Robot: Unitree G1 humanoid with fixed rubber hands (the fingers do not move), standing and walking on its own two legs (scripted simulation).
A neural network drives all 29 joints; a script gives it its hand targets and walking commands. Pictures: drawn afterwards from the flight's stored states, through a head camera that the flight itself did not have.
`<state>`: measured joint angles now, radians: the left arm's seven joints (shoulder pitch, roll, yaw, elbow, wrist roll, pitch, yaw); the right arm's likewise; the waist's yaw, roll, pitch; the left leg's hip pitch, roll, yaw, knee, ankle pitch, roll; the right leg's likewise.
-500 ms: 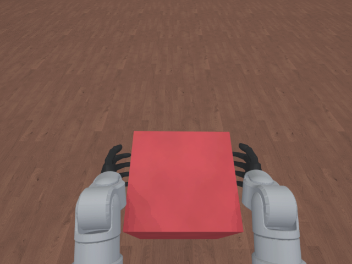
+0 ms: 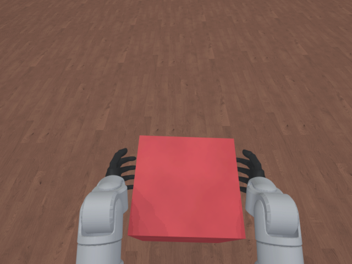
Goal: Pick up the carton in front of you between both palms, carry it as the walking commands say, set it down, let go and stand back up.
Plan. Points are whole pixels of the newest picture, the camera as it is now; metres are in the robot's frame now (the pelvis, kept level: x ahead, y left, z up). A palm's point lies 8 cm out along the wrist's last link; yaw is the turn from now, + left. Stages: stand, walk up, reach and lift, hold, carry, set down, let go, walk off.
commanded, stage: carry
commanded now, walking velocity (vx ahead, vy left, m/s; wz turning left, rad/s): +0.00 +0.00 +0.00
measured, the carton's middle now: (183, 195) +0.29 +0.00 -0.03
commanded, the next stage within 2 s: none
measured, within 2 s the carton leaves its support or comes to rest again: neither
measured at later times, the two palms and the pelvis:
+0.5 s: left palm (104, 189) +0.28 +0.17 +0.04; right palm (236, 187) +0.28 -0.12 +0.03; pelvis +0.00 +0.02 +0.00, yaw -1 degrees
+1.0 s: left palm (100, 193) +0.27 +0.17 +0.04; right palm (236, 193) +0.26 -0.12 +0.03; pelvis -0.01 +0.02 +0.00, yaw +0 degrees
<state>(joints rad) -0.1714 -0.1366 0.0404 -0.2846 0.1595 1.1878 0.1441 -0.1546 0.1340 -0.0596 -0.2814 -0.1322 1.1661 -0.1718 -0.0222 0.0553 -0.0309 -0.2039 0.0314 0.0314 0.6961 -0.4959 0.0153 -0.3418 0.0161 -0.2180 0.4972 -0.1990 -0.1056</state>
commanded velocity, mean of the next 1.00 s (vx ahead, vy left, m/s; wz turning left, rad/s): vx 0.00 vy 0.00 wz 0.00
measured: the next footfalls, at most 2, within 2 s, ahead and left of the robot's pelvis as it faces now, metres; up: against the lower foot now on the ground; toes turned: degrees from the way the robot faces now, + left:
left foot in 0.04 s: +0.00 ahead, +0.12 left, +0.00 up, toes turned +0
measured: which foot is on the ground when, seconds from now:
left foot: up 0.00-0.02, down 0.04-1.00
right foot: down 0.00-1.00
